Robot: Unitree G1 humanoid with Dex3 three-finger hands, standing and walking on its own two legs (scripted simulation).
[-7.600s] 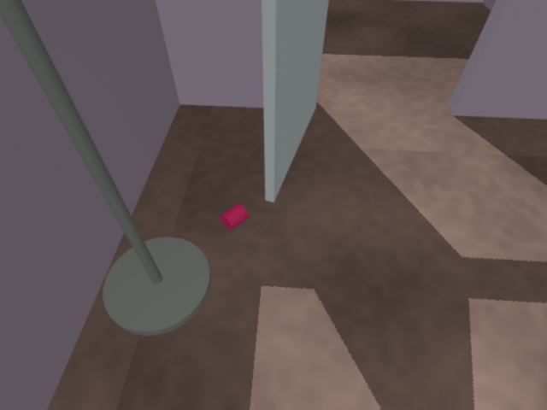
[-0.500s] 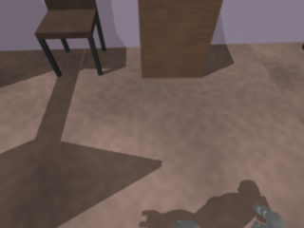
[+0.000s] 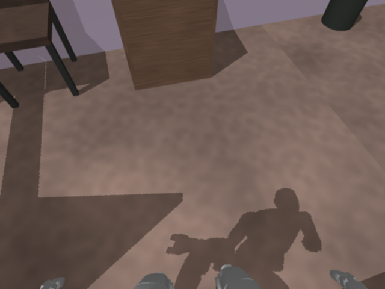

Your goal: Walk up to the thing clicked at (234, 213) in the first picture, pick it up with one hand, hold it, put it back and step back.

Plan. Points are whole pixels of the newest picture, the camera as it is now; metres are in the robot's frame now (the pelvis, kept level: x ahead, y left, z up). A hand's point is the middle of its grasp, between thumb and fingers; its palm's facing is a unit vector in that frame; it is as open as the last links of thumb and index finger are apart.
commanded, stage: walk up
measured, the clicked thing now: out of the picture -0.47 +0.86 -0.70
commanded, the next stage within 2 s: stand in 1.28 s
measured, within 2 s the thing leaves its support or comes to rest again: neither
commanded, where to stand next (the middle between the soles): +0.06 -0.01 m, yaw -10 degrees
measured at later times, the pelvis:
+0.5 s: pelvis -0.02 -0.01 +0.01, yaw -11 degrees
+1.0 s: pelvis -0.01 +0.00 +0.03, yaw -13 degrees
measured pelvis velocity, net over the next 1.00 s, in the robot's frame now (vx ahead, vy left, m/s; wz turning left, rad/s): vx -0.01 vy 0.00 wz -0.23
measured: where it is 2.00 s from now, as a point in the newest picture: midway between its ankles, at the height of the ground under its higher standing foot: outside the picture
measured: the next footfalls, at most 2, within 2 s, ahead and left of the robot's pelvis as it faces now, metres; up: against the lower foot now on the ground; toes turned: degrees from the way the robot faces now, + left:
right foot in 0.36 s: +0.02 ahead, -0.13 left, +0.00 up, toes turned -9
left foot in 0.64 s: +0.06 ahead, +0.13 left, +0.00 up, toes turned -10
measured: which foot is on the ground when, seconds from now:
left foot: down 0.00-0.40, up 0.42-0.62, down 0.64-1.00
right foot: down 0.00-0.02, up 0.04-0.34, down 0.36-1.00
